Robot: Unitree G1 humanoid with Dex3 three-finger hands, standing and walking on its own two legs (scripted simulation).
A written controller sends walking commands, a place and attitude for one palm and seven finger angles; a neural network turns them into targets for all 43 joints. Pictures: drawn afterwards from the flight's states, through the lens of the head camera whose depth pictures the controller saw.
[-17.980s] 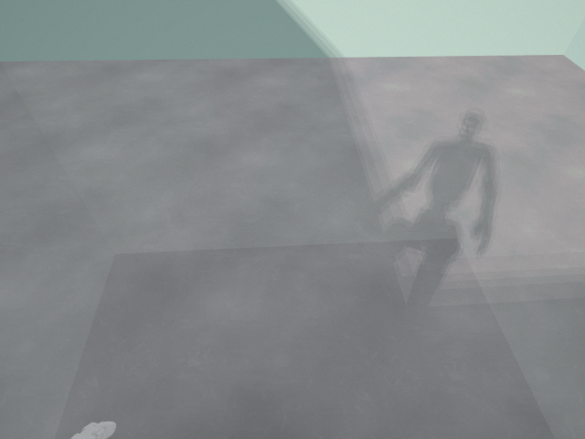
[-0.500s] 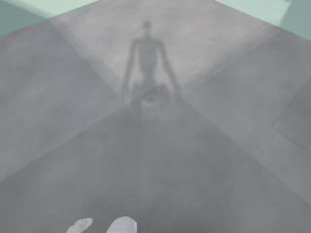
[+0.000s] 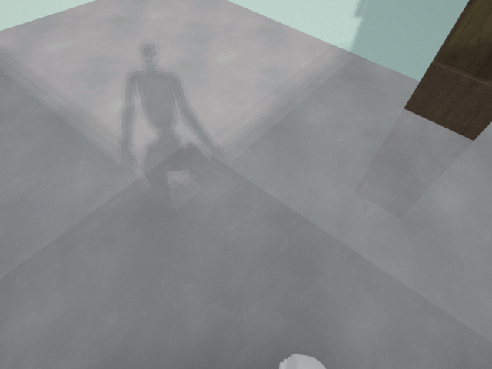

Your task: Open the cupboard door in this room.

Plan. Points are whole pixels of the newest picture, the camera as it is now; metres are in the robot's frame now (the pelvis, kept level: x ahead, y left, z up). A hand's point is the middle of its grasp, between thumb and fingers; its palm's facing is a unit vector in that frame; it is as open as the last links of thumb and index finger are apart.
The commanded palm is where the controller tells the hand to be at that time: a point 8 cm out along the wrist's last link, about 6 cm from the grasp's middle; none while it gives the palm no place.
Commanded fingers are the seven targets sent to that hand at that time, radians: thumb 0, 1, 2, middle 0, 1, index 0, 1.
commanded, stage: turn or walk to find it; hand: left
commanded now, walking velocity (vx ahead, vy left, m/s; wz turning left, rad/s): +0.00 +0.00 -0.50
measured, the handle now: out of the picture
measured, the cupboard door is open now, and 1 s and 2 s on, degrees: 0 0 0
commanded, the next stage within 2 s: none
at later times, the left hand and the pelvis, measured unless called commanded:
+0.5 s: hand out of the picture +0.13 +0.13 -0.16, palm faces -0.22 -0.95 -0.22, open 7.4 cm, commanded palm none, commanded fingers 0.00 0.90 0.90 -0.20 -0.30 -0.20 -0.30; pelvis +0.02 -0.04 +0.00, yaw -14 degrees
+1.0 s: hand (225, 268) +0.33 +0.07 -0.17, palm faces -0.48 -0.86 -0.18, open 7.4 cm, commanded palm none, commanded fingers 0.00 0.90 0.90 -0.20 -0.30 -0.20 -0.30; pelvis +0.16 -0.06 +0.00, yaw -30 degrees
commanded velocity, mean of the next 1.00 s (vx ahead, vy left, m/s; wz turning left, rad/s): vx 0.26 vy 0.00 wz -0.46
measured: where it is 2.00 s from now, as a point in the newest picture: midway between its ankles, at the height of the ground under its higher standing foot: (326, 287)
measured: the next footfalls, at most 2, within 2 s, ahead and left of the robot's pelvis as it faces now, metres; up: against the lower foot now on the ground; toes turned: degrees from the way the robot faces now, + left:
right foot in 0.20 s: +0.03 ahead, -0.15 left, +0.00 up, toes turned -13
left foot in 0.64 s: +0.15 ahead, +0.08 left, +0.00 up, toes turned -13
